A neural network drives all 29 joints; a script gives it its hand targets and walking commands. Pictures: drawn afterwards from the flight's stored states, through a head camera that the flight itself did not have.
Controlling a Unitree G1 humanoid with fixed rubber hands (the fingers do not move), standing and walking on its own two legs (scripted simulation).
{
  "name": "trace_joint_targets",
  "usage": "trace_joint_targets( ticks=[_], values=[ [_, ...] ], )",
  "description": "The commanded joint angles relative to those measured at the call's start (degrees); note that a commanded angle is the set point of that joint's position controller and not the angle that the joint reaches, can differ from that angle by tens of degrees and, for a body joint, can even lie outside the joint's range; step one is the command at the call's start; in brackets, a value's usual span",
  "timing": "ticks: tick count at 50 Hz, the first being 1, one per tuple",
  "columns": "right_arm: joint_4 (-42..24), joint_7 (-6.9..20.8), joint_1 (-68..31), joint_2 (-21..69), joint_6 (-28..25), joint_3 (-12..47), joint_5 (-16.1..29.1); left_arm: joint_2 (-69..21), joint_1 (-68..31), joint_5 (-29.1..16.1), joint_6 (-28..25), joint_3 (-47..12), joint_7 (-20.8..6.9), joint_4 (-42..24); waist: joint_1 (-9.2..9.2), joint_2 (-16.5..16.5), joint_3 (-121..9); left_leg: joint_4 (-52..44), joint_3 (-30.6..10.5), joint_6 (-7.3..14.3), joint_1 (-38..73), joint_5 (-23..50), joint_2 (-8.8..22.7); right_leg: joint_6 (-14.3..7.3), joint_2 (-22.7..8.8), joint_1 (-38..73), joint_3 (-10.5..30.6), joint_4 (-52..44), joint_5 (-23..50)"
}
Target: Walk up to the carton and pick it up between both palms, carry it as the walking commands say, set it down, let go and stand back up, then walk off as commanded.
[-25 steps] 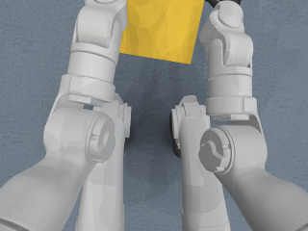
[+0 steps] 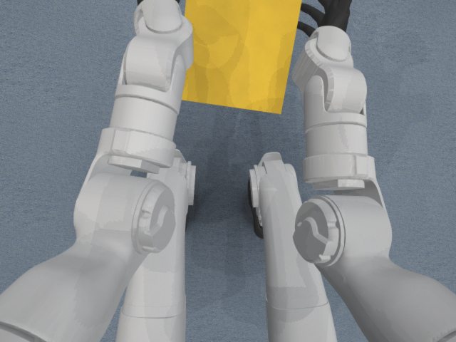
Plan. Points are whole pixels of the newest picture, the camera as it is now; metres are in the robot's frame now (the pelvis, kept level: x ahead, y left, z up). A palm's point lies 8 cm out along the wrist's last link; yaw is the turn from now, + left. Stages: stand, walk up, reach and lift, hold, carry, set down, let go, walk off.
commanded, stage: reach and lift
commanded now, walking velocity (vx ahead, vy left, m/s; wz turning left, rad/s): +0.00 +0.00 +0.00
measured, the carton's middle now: (232, 43) +0.53 -0.01 -0.14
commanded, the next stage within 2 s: none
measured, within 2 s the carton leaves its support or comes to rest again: neither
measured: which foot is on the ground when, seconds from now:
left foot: down 0.00-1.00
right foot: down 0.00-1.00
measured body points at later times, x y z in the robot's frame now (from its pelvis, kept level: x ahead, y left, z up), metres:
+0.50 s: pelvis +0.01 +0.00 +0.06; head +0.27 +0.02 +0.41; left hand +0.52 +0.09 +0.02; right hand +0.50 -0.14 +0.02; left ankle +0.17 +0.10 -0.49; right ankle +0.16 -0.16 -0.49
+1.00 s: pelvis +0.02 +0.00 +0.12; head +0.24 +0.01 +0.50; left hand +0.50 +0.09 +0.09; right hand +0.48 -0.14 +0.09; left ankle +0.17 +0.10 -0.49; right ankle +0.16 -0.16 -0.49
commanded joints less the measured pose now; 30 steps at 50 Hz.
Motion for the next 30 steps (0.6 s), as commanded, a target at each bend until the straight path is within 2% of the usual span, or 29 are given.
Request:
trace_joint_targets(
  ticks=[1,2,3,4,5,6,7,8,9,10,12,13,14,16,17,19,20,21,22,23,24,25,26,27,28,29,30],
  values=[
    [-2.8,28.2,-54.0,61.5,-1.2,38.2,9.9,-69.3,-37.8,-11.1,-0.3,-32.7,-27.5,2.8,-5.74,3.1,-130.9,-15.9,1.8,-0.5,50.8,-0.3,-3.6,-4.9,4.7,18.1,-7.0,-14.5,-1.9],
    [-4.2,28.2,-55.2,61.6,-1.5,39.1,10.2,-69.8,-38.0,-11.6,-0.5,-32.7,-27.6,2.8,-5.54,2.5,-131.3,-16.0,1.9,-0.4,51.0,-0.2,-3.7,-5.0,4.4,19.6,-6.7,-15.3,-1.4],
    [-4.5,28.1,-54.4,62.5,-1.1,39.4,10.1,-69.3,-39.4,-12.2,-0.9,-33.4,-27.6,-0.6,-5.67,1.9,-134.1,-16.6,2.2,-0.3,52.5,1.3,-3.8,-4.8,4.7,22.3,-6.6,-15.8,-0.2],
    [-5.4,28.0,-55.7,62.4,-1.1,40.2,10.5,-68.4,-37.6,-11.6,-0.6,-32.5,-27.5,1.6,-5.41,0.5,-133.2,-16.8,1.9,-0.1,51.9,0.7,-3.8,-4.5,4.6,22.1,-6.7,-16.1,-0.9],
    [-4.8,28.0,-54.6,62.6,-1.2,40.0,11.1,-69.6,-39.8,-12.3,-0.9,-34.7,-27.3,-1.4,-5.92,3.0,-134.2,-17.0,2.0,-0.5,52.9,0.8,-3.8,-4.9,4.6,22.8,-6.3,-16.4,-0.5],
    [-5.2,28.1,-54.6,62.1,-1.4,40.4,11.7,-69.5,-40.4,-12.8,-1.0,-35.3,-27.1,-2.2,-5.71,3.8,-134.8,-17.4,2.0,-0.6,55.4,2.5,-3.9,-5.0,4.7,23.7,-6.1,-16.8,0.9],
    [-5.7,28.2,-55.1,62.0,-1.3,41.0,11.7,-69.2,-37.8,-12.1,-0.8,-34.3,-27.0,-0.3,-4.53,3.0,-134.1,-17.9,2.1,-0.6,54.6,2.1,-3.9,-4.9,4.7,23.7,-6.5,-16.9,0.5],
    [-2.8,28.4,-52.6,62.3,-1.1,39.3,10.5,-69.4,-37.5,-11.6,-0.7,-33.6,-27.2,1.0,-5.88,2.3,-131.2,-18.6,1.9,-0.7,53.9,0.1,-3.7,-4.9,4.6,22.9,-6.5,-17.7,-1.1],
    [-2.8,28.4,-51.6,63.4,-1.1,39.0,10.2,-69.8,-38.5,-11.9,-1.0,-34.2,-27.4,-0.5,-6.26,2.8,-132.1,-18.5,2.2,-0.5,53.6,0.5,-3.7,-5.0,4.4,24.7,-5.8,-18.8,-0.7],
    [-3.8,28.3,-52.1,62.8,-1.1,39.5,10.3,-69.8,-38.1,-12.5,-1.1,-34.1,-27.5,-0.4,-6.30,1.6,-133.0,-19.2,1.9,-0.6,54.5,0.6,-3.8,-4.9,4.5,25.1,-6.3,-18.5,-0.7],
    [-3.4,28.2,-50.3,63.4,-1.4,39.6,10.3,-70.9,-36.2,-12.3,-1.2,-35.5,-27.5,-0.8,-5.96,3.6,-134.4,-19.7,2.3,-1.0,56.5,2.5,-3.8,-5.2,4.8,27.0,-6.1,-19.0,1.2],
    [-3.4,28.4,-51.6,63.3,-1.3,39.8,10.1,-69.4,-36.1,-11.5,-1.2,-34.5,-27.3,-0.1,-5.62,2.7,-131.7,-20.6,1.4,-0.7,55.4,0.9,-3.7,-5.0,4.6,25.3,-6.1,-19.6,0.1],
    [-4.8,28.5,-51.9,62.6,-1.5,40.3,10.5,-70.9,-35.9,-12.2,-1.1,-35.4,-27.3,-0.5,-6.53,2.4,-133.0,-20.7,1.4,-0.8,57.4,1.8,-3.7,-5.1,4.7,26.6,-6.2,-19.9,0.6],
    [-3.2,28.6,-50.7,63.7,-1.1,39.9,9.8,-69.3,-34.6,-11.0,-1.2,-33.3,-27.2,1.0,-4.99,1.0,-129.0,-22.1,1.4,-0.4,55.7,0.4,-3.6,-4.8,4.6,26.8,-5.8,-20.9,-0.4],
    [-4.0,28.6,-49.7,63.9,-1.1,40.1,9.7,-71.0,-34.4,-11.1,-1.1,-34.2,-27.4,0.0,-5.72,1.4,-131.7,-22.6,1.7,-0.8,57.3,0.4,-3.7,-4.9,4.5,29.5,-5.7,-21.7,-0.2],
    [-4.0,28.6,-48.9,63.5,-1.2,40.2,9.5,-70.9,-32.9,-11.1,-1.0,-34.4,-27.5,1.1,-5.87,1.5,-130.5,-23.4,1.3,-0.9,58.2,0.7,-3.7,-5.0,4.5,29.4,-5.8,-22.7,0.3],
    [-2.3,28.7,-47.8,64.4,-1.1,39.2,9.1,-71.3,-33.9,-11.3,-1.3,-34.2,-27.5,0.4,-6.50,1.2,-129.0,-24.1,0.7,-0.7,58.0,-0.2,-3.6,-5.0,4.5,29.4,-5.8,-23.2,-0.2],
    [-3.2,28.7,-47.6,65.1,-1.2,40.0,9.8,-70.6,-33.4,-11.5,-1.6,-34.4,-27.6,-0.8,-5.22,2.1,-129.7,-24.1,1.5,-0.6,58.4,1.7,-3.7,-4.9,4.3,31.1,-5.2,-23.6,1.2],
    [-4.1,28.7,-47.8,64.6,-1.3,40.2,9.5,-71.1,-34.1,-11.6,-1.7,-35.0,-27.5,-1.7,-6.28,1.6,-130.5,-24.7,0.9,-0.7,59.2,1.6,-3.7,-4.9,4.5,31.7,-5.5,-23.7,1.4],
    [-4.3,28.7,-48.4,64.3,-1.5,40.3,9.6,-70.8,-32.7,-11.0,-1.7,-34.3,-27.5,0.4,-5.18,1.8,-129.5,-24.8,1.3,-0.6,58.6,1.4,-3.5,-4.9,4.2,32.0,-5.1,-24.4,1.0],
    [-4.3,28.6,-48.1,64.8,-1.4,41.0,9.6,-70.9,-34.6,-12.1,-2.0,-36.3,-27.5,-2.6,-6.22,1.6,-131.7,-25.4,0.6,-0.8,60.4,2.4,-3.6,-4.8,4.5,32.5,-5.5,-24.6,1.9],
    [-3.9,28.7,-47.0,65.6,-1.4,41.5,10.3,-71.0,-34.3,-12.1,-2.1,-36.5,-27.4,-3.2,-5.23,1.9,-132.6,-25.6,1.3,-0.9,61.1,2.9,-3.6,-4.9,4.3,34.5,-5.0,-25.2,2.3],
    [-4.9,28.7,-46.9,65.1,-1.6,41.8,10.2,-72.0,-31.5,-11.9,-1.7,-36.9,-27.4,-1.3,-5.90,2.1,-132.4,-25.9,0.5,-0.8,62.1,3.4,-3.5,-5.0,4.4,33.7,-5.3,-25.4,2.7],
    [-4.9,28.6,-46.6,65.8,-1.5,41.6,10.1,-71.1,-32.1,-12.1,-2.1,-36.2,-27.3,-1.8,-6.19,0.9,-130.6,-26.5,0.8,-0.6,62.0,3.0,-3.6,-4.8,4.3,34.3,-5.2,-26.4,2.4],
    [-1.3,28.6,-43.4,65.5,-1.1,39.8,9.0,-70.9,-33.3,-11.8,-2.1,-36.5,-27.5,-2.5,-7.13,2.3,-129.1,-26.9,1.1,-1.0,60.8,0.4,-3.5,-4.8,4.2,34.4,-4.9,-26.9,0.4],
    [-1.5,28.7,-42.3,66.1,-1.0,40.3,9.0,-70.3,-31.3,-11.6,-2.1,-36.3,-27.7,-2.0,-6.37,1.3,-128.8,-27.8,1.1,-1.0,61.8,2.8,-3.4,-4.7,4.2,35.8,-5.1,-27.5,2.2],
    [-3.2,28.8,-43.2,66.3,-1.4,41.6,9.9,-71.1,-32.5,-12.2,-2.5,-37.3,-27.6,-4.4,-5.83,1.2,-131.1,-27.4,1.2,-1.0,62.1,4.2,-3.5,-4.7,4.4,37.8,-4.6,-27.3,3.6]
  ],
)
